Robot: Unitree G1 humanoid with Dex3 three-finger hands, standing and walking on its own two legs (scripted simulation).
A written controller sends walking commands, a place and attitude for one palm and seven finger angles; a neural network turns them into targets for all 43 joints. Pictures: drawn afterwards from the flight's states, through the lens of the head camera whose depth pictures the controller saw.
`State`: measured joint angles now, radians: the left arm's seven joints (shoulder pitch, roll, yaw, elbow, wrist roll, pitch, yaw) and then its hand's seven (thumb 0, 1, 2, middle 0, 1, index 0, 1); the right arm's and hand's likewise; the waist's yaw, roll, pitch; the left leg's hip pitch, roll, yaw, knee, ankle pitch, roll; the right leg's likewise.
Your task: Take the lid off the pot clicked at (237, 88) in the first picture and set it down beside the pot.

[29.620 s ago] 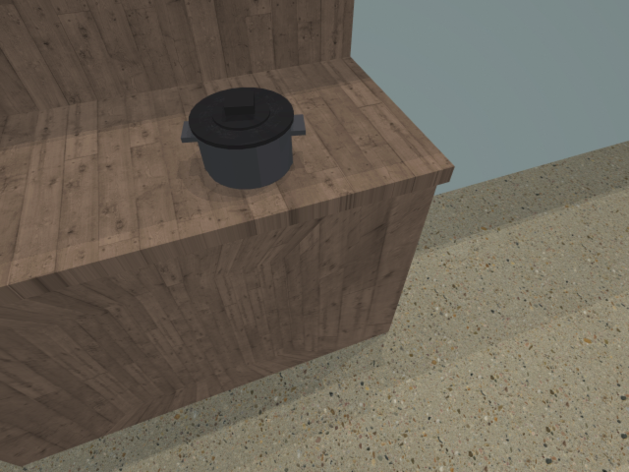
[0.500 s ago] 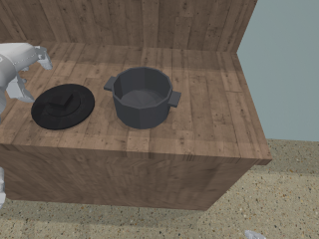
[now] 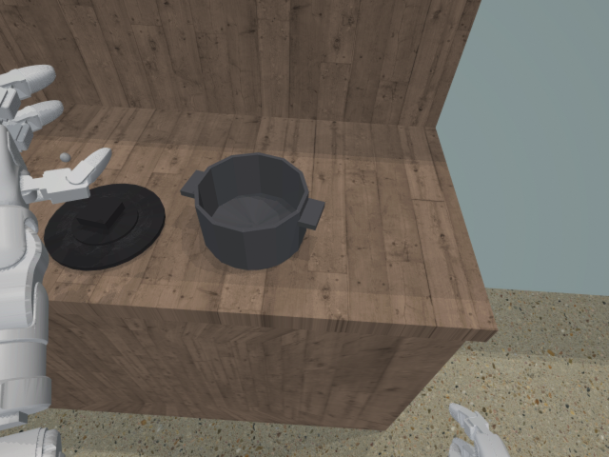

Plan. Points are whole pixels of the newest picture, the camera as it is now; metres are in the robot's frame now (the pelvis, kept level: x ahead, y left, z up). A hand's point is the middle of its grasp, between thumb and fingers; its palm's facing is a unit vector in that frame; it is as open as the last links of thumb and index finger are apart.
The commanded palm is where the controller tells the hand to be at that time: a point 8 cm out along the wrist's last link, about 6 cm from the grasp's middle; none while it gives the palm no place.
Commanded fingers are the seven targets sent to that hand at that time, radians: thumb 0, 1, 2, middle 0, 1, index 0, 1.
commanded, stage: draw the hand back to the body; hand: left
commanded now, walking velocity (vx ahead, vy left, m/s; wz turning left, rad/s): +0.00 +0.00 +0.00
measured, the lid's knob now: (101, 212) +0.45 +0.36 +0.03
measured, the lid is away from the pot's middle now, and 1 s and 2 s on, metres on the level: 0.24 0.24 0.24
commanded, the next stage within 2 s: step back with the hand held close in 1.36 s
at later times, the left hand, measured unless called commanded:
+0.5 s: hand (70, 223) +0.27 +0.24 +0.21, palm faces +0.53 -0.81 -0.25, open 8.0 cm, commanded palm +0.22 +0.27 +0.22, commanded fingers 0.00 0.90 0.90 -0.20 -0.30 -0.20 -0.30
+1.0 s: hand (61, 310) +0.19 +0.21 +0.21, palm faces +0.47 -0.83 -0.30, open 7.4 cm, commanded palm +0.13 +0.25 +0.22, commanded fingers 0.00 0.90 0.90 -0.20 -0.30 -0.20 -0.30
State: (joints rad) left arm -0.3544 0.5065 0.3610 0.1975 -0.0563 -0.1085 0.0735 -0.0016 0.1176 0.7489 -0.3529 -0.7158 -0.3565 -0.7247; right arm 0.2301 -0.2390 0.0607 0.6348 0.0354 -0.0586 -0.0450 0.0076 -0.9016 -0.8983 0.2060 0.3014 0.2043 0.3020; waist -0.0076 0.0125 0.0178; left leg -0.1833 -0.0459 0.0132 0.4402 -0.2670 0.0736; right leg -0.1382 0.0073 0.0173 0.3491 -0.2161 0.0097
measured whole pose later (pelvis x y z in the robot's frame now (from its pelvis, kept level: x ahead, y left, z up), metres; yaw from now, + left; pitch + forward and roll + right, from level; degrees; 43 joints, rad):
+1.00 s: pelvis -0.02 -0.05 +0.00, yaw +1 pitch -5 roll -1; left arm 0.29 0.36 0.37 -0.34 -0.13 -0.13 0.09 0.01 0.89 0.90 -0.21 -0.30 -0.21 -0.31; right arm 0.17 -0.24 0.03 0.67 0.02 -0.11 -0.06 0.01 -0.90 -0.90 0.20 0.30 0.20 0.30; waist 0.05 0.07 0.02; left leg -0.09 0.00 -0.01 0.41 -0.24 0.02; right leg -0.05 0.05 -0.01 0.34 -0.20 -0.04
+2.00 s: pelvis -0.06 +0.00 -0.02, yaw -1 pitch -1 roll -1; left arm 0.57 0.46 0.49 -0.73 -0.07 -0.23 0.09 0.01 0.89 0.90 -0.21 -0.30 -0.22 -0.31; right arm 0.23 -0.21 0.00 0.53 0.02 -0.09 -0.04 0.01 -0.90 -0.90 0.20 0.30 0.20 0.30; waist 0.02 -0.01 0.07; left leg -0.33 -0.05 0.05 0.60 -0.26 0.09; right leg -0.31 -0.03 -0.01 0.56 -0.23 0.03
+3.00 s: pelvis -0.20 +0.01 -0.01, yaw -1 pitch +1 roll -3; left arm 0.52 0.44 0.48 -0.74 -0.09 -0.23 0.14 0.01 0.89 0.90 -0.21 -0.30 -0.21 -0.31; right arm 0.21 -0.15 -0.01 0.58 0.00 -0.14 -0.02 0.01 -0.90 -0.90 0.20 0.30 0.20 0.30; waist -0.03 -0.04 0.03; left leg -0.43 0.04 0.01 0.58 -0.17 0.04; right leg -0.46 0.06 0.03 0.87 -0.48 0.01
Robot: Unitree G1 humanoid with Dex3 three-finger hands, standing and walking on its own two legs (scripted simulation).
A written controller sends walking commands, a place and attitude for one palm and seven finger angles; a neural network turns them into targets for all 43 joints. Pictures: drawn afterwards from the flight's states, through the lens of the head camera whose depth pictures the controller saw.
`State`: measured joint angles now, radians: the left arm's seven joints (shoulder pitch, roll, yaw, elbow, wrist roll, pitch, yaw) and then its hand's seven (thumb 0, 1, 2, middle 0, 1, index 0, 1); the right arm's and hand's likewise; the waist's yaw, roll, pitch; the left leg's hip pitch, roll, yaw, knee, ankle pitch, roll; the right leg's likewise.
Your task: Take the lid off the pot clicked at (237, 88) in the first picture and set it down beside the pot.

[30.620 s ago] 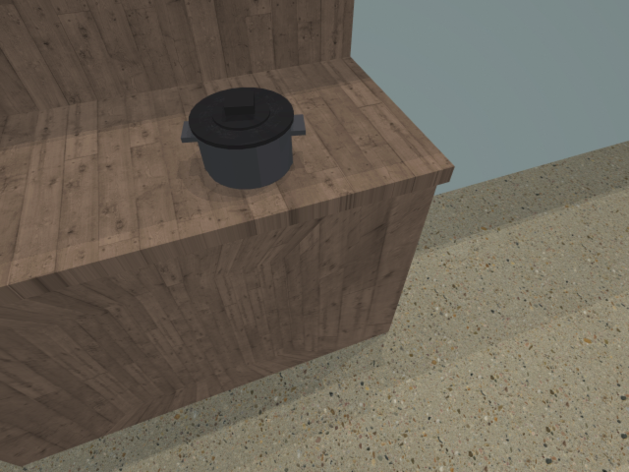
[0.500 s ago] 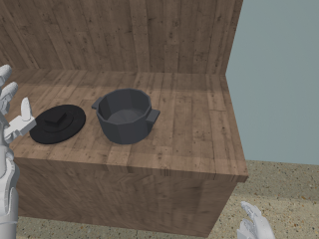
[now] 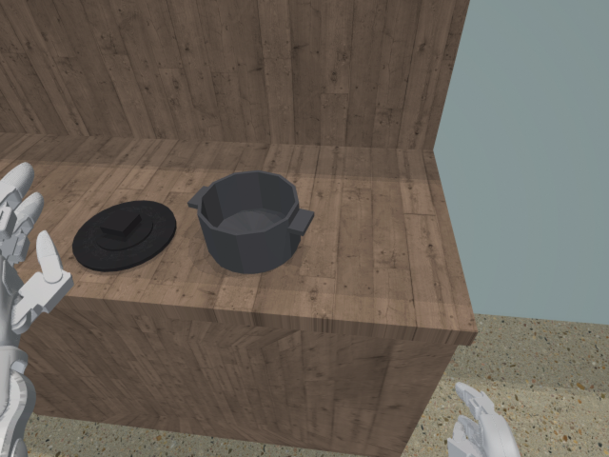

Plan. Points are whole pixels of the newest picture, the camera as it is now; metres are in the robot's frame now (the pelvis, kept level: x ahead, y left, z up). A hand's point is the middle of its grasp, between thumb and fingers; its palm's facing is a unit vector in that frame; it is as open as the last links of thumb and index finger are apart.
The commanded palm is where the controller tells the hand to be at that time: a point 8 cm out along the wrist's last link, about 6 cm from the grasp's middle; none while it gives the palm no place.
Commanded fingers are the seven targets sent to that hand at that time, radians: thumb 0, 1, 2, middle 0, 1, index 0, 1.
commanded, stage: draw the hand back to the body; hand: left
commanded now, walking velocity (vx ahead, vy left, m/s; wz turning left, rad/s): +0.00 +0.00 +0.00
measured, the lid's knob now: (121, 223) +0.47 +0.40 +0.03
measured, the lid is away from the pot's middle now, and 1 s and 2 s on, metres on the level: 0.24 0.24 0.24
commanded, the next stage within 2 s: step back with the hand held close in 0.36 s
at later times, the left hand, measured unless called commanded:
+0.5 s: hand (29, 312) +0.18 +0.27 +0.20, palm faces +0.44 -0.83 -0.34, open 7.4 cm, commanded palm +0.12 +0.31 +0.21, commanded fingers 0.00 0.90 0.90 -0.20 -0.30 -0.20 -0.30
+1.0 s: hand (5, 336) +0.15 +0.28 +0.20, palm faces +0.35 -0.79 -0.50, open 7.4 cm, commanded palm +0.09 +0.33 +0.21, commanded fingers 0.00 0.90 0.90 -0.20 -0.30 -0.20 -0.30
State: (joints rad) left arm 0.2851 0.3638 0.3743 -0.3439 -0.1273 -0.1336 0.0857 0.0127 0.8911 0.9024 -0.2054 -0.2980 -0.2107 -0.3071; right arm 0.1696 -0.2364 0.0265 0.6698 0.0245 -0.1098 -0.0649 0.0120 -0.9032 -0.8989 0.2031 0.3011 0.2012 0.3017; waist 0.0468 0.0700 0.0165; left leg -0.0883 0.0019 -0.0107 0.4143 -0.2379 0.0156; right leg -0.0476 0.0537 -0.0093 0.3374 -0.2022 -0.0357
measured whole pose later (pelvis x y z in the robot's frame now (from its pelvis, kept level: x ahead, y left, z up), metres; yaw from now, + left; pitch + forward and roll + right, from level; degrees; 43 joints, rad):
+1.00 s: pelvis -0.04 +0.05 -0.02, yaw -1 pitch -1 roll -1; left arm 0.57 0.46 0.49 -0.73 -0.07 -0.23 0.09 0.01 0.89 0.90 -0.21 -0.30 -0.22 -0.31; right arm 0.23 -0.21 0.00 0.53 0.02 -0.09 -0.04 0.01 -0.90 -0.90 0.20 0.30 0.20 0.30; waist 0.02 -0.01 0.07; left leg -0.33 -0.05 0.05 0.60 -0.26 0.09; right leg -0.31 -0.03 -0.01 0.56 -0.23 0.03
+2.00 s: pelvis -0.18 +0.05 -0.01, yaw -2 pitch +1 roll -3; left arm 0.52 0.44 0.48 -0.74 -0.09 -0.23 0.14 0.01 0.89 0.90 -0.21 -0.30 -0.21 -0.31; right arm 0.21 -0.15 -0.01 0.58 0.00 -0.14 -0.02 0.01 -0.90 -0.90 0.20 0.30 0.20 0.30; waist -0.03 -0.04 0.03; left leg -0.43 0.04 0.01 0.58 -0.17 0.04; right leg -0.46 0.06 0.03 0.87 -0.48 0.01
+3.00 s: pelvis -0.35 +0.10 -0.03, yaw +4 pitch +0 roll -1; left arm 0.32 0.37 0.17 -0.04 0.05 -0.07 0.02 0.00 0.90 0.90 -0.20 -0.30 -0.20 -0.31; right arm 0.29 -0.22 -0.03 0.70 -0.01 -0.05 0.03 0.01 -0.90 -0.90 0.21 0.30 0.20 0.30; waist -0.02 0.04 -0.09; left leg -0.45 0.05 0.03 0.93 -0.51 0.02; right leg -0.38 -0.07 -0.09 0.72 -0.33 0.00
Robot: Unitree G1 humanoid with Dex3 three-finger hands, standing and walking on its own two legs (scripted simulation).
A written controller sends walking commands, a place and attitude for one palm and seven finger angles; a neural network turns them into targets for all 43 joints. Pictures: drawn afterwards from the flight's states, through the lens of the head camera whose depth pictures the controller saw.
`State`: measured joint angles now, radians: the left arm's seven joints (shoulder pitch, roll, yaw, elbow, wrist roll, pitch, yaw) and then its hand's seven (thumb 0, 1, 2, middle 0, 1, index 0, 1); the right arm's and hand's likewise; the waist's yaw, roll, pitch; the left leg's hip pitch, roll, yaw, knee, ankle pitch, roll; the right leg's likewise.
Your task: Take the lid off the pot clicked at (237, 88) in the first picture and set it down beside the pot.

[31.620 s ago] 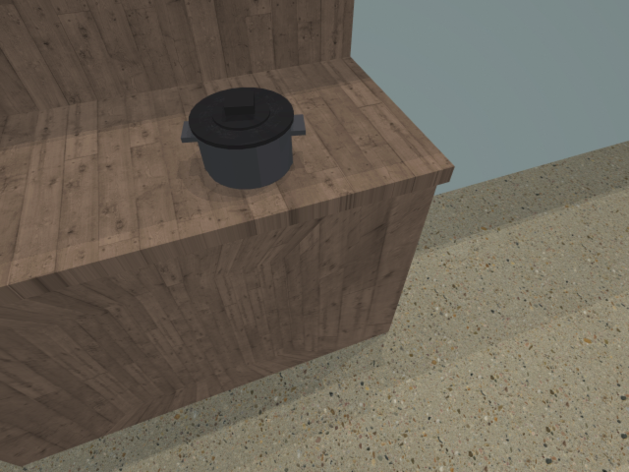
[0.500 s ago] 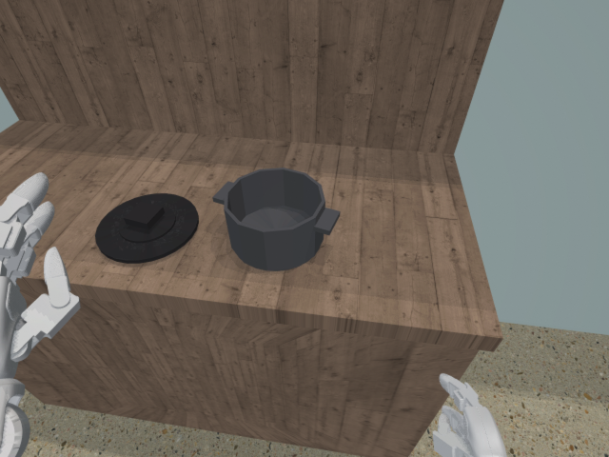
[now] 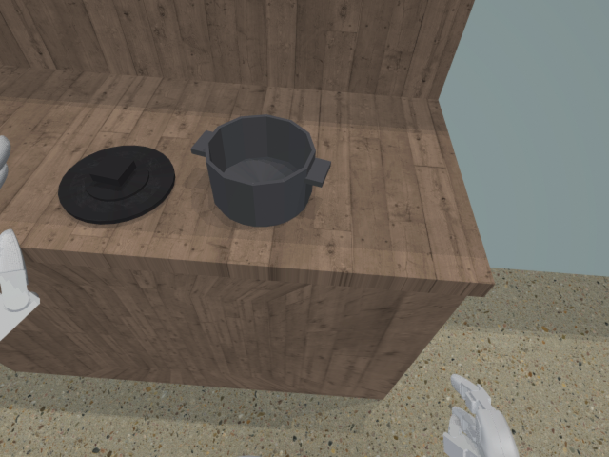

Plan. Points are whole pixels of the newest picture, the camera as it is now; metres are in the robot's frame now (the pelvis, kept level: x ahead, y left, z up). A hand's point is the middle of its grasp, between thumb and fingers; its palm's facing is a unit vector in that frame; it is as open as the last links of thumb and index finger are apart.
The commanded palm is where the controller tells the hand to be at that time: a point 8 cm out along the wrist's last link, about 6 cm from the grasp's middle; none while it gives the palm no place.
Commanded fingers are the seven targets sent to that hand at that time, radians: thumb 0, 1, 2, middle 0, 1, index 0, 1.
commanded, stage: step back with the hand held close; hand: left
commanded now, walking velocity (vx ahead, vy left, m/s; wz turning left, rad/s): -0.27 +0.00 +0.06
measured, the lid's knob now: (113, 170) +0.51 +0.36 +0.04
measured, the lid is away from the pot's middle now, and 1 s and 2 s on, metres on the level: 0.24 0.24 0.24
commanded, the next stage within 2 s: stop stepping back and stand still in 0.98 s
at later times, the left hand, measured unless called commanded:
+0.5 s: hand (9, 347) +0.15 +0.23 +0.22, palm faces +0.37 -0.81 -0.45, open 7.4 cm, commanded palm +0.08 +0.28 +0.23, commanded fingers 0.00 0.90 0.90 -0.20 -0.30 -0.20 -0.30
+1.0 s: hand out of the picture +0.07 +0.23 +0.22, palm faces +0.37 -0.85 -0.38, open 7.4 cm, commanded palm -0.01 +0.28 +0.23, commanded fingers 0.00 0.90 0.90 -0.20 -0.30 -0.20 -0.30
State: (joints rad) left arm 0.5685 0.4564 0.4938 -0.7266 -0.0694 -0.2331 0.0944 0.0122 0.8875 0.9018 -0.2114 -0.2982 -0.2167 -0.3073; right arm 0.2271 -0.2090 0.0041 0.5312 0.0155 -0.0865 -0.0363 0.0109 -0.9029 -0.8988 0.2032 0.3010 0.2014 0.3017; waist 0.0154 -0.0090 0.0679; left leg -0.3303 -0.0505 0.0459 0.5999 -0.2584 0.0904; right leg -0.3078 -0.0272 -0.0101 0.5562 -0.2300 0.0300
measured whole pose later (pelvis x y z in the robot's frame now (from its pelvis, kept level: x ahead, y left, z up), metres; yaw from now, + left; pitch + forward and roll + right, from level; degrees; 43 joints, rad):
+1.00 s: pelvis -0.14 +0.00 +0.00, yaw +0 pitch +1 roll -3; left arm 0.52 0.44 0.48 -0.74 -0.09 -0.23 0.14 0.01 0.89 0.90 -0.21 -0.30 -0.21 -0.31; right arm 0.21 -0.15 -0.01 0.58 0.00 -0.14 -0.02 0.01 -0.90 -0.90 0.20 0.30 0.20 0.30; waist -0.03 -0.04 0.03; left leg -0.43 0.04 0.01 0.58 -0.17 0.04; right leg -0.46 0.06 0.03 0.87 -0.48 0.01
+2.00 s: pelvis -0.31 +0.04 -0.02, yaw +6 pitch +0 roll -1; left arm 0.32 0.37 0.17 -0.04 0.05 -0.07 0.02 0.00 0.90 0.90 -0.20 -0.30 -0.20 -0.31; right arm 0.29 -0.22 -0.03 0.70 -0.01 -0.05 0.03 0.01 -0.90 -0.90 0.21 0.30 0.20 0.30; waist -0.02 0.04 -0.09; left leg -0.45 0.05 0.03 0.93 -0.51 0.02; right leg -0.38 -0.07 -0.09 0.72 -0.33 0.00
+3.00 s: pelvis -0.21 +0.04 +0.00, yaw +5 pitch +0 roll +0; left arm 0.18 0.15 0.03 1.01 0.00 0.00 0.04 0.00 0.91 0.90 -0.20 -0.30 -0.20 -0.30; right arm 0.27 -0.14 -0.05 1.03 -0.02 0.01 -0.04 0.00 -0.92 -0.90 0.20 0.30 0.20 0.30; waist -0.03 0.01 0.06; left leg -0.14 0.02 0.06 0.52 -0.39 0.00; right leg -0.18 0.01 0.02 0.53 -0.36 0.00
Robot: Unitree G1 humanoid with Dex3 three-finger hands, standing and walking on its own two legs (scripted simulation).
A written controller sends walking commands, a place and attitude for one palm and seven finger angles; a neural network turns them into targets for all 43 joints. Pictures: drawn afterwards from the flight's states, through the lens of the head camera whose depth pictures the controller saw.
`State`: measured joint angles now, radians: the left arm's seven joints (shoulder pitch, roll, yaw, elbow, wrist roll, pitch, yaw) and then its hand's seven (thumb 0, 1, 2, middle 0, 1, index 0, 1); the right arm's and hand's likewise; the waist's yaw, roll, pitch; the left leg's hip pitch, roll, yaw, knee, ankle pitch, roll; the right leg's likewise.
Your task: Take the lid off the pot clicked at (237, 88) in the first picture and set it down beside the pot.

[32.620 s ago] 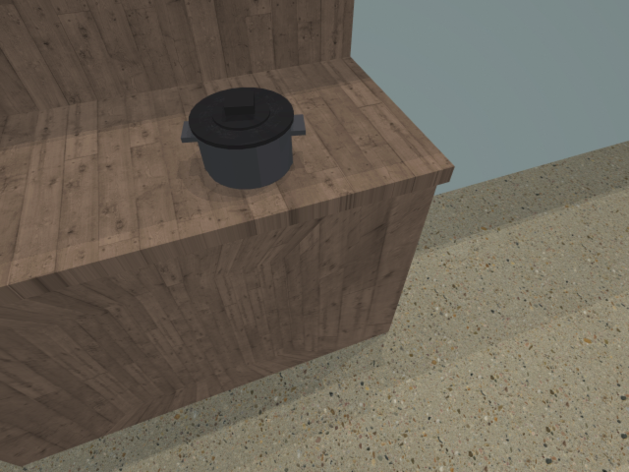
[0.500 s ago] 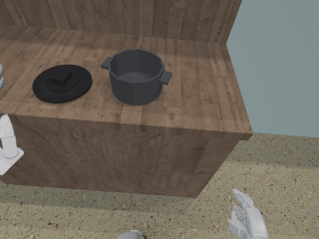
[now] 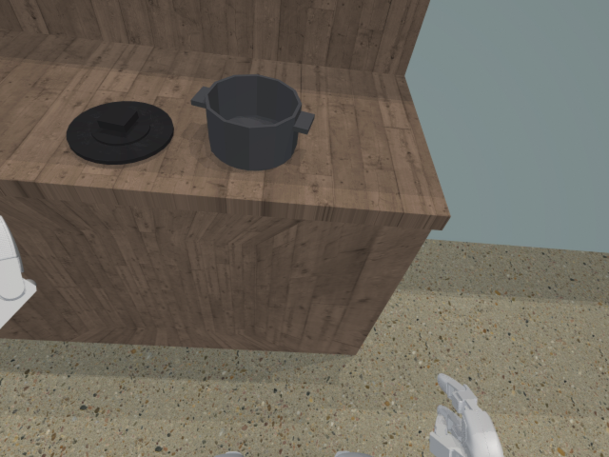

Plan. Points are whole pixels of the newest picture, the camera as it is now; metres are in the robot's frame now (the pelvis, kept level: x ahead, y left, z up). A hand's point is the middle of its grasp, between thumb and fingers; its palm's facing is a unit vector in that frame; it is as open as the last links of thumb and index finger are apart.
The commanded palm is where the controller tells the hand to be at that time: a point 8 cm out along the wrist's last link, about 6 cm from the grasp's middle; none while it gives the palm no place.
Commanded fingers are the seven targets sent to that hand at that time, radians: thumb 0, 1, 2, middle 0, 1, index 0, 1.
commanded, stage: stop stepping back and stand still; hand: left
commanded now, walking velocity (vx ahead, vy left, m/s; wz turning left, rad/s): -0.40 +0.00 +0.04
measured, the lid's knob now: (118, 119) +0.65 +0.36 +0.04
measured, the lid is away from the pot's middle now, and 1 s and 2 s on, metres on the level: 0.24 0.24 0.24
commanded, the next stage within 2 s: let the arm hang, fingers relaxed in 1.74 s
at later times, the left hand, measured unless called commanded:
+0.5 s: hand out of the picture +0.05 +0.25 +0.21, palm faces +0.42 -0.80 -0.42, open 7.4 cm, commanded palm -0.01 +0.29 +0.23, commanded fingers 0.00 0.90 0.90 -0.20 -0.30 -0.20 -0.30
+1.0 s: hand out of the picture +0.04 +0.29 +0.05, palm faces +0.25 -0.86 -0.45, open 7.4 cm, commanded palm none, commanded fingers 0.00 0.90 0.90 -0.20 -0.30 -0.20 -0.30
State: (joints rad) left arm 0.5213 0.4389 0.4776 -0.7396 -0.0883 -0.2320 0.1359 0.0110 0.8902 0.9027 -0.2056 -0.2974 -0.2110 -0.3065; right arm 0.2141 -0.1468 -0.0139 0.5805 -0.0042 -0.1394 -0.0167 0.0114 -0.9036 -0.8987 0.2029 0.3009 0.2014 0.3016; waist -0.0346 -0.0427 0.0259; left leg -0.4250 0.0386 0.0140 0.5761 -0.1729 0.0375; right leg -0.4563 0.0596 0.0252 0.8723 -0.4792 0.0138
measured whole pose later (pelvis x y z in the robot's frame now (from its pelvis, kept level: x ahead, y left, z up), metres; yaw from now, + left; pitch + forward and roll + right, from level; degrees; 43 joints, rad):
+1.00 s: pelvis -0.17 +0.04 -0.02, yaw +6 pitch +0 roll -1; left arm 0.32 0.37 0.17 -0.04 0.05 -0.07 0.02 0.00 0.90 0.90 -0.20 -0.30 -0.20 -0.31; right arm 0.29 -0.22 -0.03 0.70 -0.01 -0.05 0.03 0.01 -0.90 -0.90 0.21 0.30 0.20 0.30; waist -0.02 0.04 -0.09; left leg -0.45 0.05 0.03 0.93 -0.51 0.02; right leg -0.38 -0.07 -0.09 0.72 -0.33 0.00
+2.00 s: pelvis -0.07 +0.04 +0.00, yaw +5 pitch +0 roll +0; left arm 0.18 0.15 0.03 1.01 0.00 0.00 0.04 0.00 0.91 0.90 -0.20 -0.30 -0.20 -0.30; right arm 0.27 -0.14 -0.05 1.03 -0.02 0.01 -0.04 0.00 -0.92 -0.90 0.20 0.30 0.20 0.30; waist -0.03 0.01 0.06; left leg -0.14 0.02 0.06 0.52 -0.39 0.00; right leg -0.18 0.01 0.02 0.53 -0.36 0.00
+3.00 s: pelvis -0.09 +0.05 +0.01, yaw +5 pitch -1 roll +0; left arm 0.26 0.15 0.03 1.10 0.01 0.00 0.04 0.01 0.93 0.90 -0.20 -0.30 -0.20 -0.30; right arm 0.31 -0.11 -0.04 1.09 -0.01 0.00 -0.04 0.00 -0.91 -0.90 0.20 0.30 0.20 0.30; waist -0.02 0.00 0.05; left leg -0.13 0.01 0.08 0.48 -0.34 0.02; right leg -0.17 0.00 0.04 0.48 -0.29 0.02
